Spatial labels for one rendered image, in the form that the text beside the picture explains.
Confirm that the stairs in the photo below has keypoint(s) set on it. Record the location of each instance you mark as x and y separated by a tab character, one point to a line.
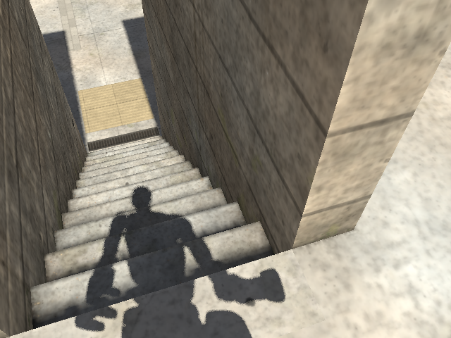
142	219

